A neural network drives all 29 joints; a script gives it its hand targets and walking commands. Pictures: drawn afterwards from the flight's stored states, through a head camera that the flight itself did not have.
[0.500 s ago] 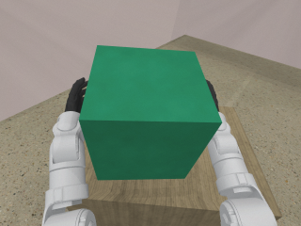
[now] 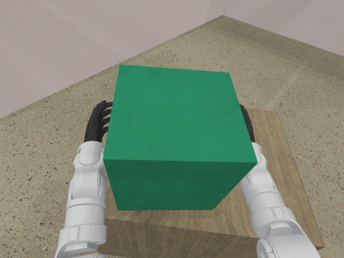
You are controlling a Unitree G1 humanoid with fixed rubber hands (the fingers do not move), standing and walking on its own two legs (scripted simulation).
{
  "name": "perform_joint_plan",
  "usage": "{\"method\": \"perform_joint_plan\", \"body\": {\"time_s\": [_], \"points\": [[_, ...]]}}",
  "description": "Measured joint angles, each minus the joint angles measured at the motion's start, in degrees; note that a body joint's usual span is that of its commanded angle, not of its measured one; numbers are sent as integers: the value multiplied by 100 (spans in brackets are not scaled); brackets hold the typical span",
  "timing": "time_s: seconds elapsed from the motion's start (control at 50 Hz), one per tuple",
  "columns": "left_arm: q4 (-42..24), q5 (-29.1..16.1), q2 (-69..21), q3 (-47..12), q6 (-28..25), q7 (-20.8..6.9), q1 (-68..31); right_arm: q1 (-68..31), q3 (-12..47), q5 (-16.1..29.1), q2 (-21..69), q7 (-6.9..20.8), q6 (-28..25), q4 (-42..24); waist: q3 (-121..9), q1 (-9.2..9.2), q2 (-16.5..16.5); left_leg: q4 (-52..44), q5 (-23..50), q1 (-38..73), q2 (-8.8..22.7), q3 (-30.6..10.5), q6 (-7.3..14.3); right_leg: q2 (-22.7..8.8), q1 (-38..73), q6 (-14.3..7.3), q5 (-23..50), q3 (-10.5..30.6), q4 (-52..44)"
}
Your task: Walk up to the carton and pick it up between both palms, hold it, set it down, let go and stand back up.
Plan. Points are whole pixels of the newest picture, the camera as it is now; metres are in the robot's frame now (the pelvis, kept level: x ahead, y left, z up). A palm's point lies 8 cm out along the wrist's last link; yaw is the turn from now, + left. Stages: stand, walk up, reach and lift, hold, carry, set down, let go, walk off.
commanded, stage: set down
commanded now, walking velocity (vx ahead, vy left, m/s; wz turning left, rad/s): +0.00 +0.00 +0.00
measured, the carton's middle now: (171, 144) +0.36 +0.00 +0.07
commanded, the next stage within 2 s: none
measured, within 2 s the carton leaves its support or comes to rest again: neither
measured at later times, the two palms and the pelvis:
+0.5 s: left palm (103, 143) +0.35 +0.16 +0.08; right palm (242, 138) +0.37 -0.18 +0.08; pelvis +0.00 +0.00 +0.00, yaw -1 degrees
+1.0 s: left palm (108, 156) +0.35 +0.15 +0.03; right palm (236, 140) +0.40 -0.18 +0.05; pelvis +0.00 -0.02 +0.00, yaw -3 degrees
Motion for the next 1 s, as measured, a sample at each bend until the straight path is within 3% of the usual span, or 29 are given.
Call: {"method": "perform_joint_plan", "body": {"time_s": [0.34, 0.72, 1.0], "points": [[540, -2, -115, 71, -420, 156, 47, -82, -145, -169, -29, 199, -292, 545, -121, 96, 83, -66, 11, -161, 13, 41, -12, 13, -185, -12, 17, 38, -52], [1903, -10, -165, 247, -1350, 515, -343, -658, -464, -394, -193, 529, -829, 1689, -334, 386, 124, -155, 137, -653, 104, 228, -71, 103, -815, -87, 146, 218, -11], [2875, -102, -132, 485, -2226, 665, -541, -1084, -616, -703, -234, 587, -1310, 2471, -538, 554, 204, -131, 223, -1263, 164, 226, -134, 161, -1452, -156, 213, 212, 55]]}}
